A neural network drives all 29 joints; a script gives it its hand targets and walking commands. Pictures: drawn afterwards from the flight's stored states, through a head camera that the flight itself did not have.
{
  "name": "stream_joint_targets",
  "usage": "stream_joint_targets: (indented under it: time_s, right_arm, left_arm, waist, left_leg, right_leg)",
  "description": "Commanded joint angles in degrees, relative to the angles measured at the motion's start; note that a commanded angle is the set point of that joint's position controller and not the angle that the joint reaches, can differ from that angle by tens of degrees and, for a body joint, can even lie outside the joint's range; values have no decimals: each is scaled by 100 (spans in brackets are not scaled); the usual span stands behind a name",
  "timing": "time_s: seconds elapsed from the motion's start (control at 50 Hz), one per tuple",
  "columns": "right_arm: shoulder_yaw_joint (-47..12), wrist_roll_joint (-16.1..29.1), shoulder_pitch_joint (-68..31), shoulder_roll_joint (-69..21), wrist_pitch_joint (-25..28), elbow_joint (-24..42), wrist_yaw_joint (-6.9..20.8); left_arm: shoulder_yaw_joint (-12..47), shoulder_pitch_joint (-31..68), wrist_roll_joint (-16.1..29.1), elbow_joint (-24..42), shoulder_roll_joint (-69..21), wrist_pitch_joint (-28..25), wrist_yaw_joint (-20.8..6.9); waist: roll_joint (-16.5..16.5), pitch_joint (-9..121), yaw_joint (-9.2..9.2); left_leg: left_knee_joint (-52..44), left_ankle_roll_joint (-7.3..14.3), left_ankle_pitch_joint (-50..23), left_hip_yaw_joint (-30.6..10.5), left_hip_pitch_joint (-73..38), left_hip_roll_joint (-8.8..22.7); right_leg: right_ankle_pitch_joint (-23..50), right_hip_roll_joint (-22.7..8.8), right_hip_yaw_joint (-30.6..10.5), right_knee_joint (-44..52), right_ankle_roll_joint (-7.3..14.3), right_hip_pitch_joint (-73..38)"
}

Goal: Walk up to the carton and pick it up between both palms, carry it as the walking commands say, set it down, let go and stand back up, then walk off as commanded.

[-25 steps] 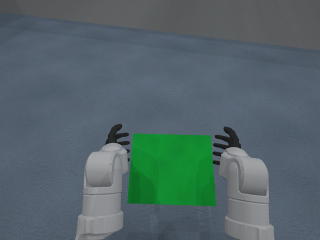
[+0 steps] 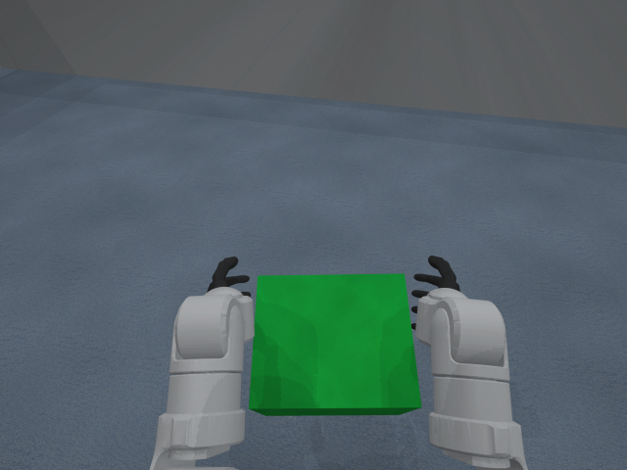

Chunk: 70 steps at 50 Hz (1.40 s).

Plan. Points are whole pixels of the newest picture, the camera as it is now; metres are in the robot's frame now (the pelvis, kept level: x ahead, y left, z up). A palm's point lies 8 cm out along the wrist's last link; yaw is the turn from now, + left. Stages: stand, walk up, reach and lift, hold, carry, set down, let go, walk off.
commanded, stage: carry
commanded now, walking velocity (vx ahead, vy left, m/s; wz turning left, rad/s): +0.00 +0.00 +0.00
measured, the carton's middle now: (331, 348) +0.31 -0.01 -0.02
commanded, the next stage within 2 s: none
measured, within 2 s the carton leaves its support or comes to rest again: neither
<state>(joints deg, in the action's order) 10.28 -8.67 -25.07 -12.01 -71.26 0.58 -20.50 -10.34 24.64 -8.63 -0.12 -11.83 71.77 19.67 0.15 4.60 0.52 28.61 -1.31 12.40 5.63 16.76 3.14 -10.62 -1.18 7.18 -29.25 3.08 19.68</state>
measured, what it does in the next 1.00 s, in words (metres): stands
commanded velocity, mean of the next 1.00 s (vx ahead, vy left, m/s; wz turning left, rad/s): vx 0.00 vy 0.00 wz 0.00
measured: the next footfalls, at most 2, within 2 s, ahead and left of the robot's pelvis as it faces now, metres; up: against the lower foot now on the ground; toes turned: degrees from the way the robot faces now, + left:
none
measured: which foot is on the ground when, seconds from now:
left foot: down 0.00-1.00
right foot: down 0.00-1.00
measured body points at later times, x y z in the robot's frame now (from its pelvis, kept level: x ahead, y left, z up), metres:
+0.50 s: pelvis +0.01 +0.02 +0.00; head -0.01 +0.02 +0.45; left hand +0.31 +0.16 +0.07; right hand +0.31 -0.12 +0.07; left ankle +0.03 +0.13 -0.73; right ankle +0.06 -0.08 -0.73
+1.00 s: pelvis +0.01 +0.02 +0.00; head -0.01 +0.01 +0.45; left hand +0.31 +0.16 +0.05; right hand +0.31 -0.13 +0.05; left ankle +0.03 +0.13 -0.73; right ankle +0.06 -0.08 -0.73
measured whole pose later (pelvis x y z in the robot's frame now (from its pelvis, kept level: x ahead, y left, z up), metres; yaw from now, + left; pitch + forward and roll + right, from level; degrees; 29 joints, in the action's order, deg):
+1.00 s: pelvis +0.01 +0.02 +0.00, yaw +0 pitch +1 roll +1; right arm 7.3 -11.8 -14.5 -8.6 -51.6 -3.7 -6.8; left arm -7.0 14.1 -11.5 -4.7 -8.5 51.8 5.8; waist 0.5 4.5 0.2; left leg 29.5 0.2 13.5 5.8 16.7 1.9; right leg -11.4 -2.5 6.9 -30.0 1.7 19.5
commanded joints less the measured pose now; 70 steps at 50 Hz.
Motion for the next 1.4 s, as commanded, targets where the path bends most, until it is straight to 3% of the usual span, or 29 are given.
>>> stream_joint_targets:
  time_s: [0.0,0.14,0.28,0.58,0.84,1.38]
  right_arm:
    - [-3419,2579,-3189,-6029,59,-124,2979]
    - [-3239,2220,-2832,-5884,463,-216,2961]
    - [-3458,2038,-2261,-5648,841,216,2914]
    - [-3391,1681,-1636,-5204,1475,97,2883]
    - [-3248,1425,-1408,-4874,2017,-12,2777]
    - [-3261,1237,-1144,-4562,2490,-105,2649]
  left_arm:
    - [3369,3445,2586,83,-5767,-77,-3029]
    - [3239,3128,2310,-30,-5675,-474,-3044]
    - [3460,2574,2181,371,-5482,-875,-3013]
    - [3457,1970,1772,341,-5036,-1575,-2930]
    - [3269,1667,1465,156,-4730,-2131,-2814]
    - [3251,1379,1312,120,-4338,-2635,-2665]
  waist:
    - [-144,1475,-66]
    - [-71,1686,-69]
    - [3,1798,-56]
    - [46,1429,-43]
    - [-32,1435,-40]
    - [-84,1441,-43]
  left_leg:
    - [-296,64,-84,-424,-468,375]
    - [-240,139,-402,-477,-482,426]
    - [-205,198,-595,-533,-440,487]
    - [-423,250,-253,-648,-341,500]
    - [-426,256,-135,-580,-401,445]
    - [-264,218,-82,-469,-439,446]
  right_leg:
    - [-359,-866,-915,753,-110,-471]
    - [430,-785,-799,455,-79,-659]
    - [767,-763,-703,275,-58,-793]
    - [249,-750,-627,323,-49,-576]
    - [291,-759,-640,419,-45,-595]
    - [465,-797,-727,447,-6,-517]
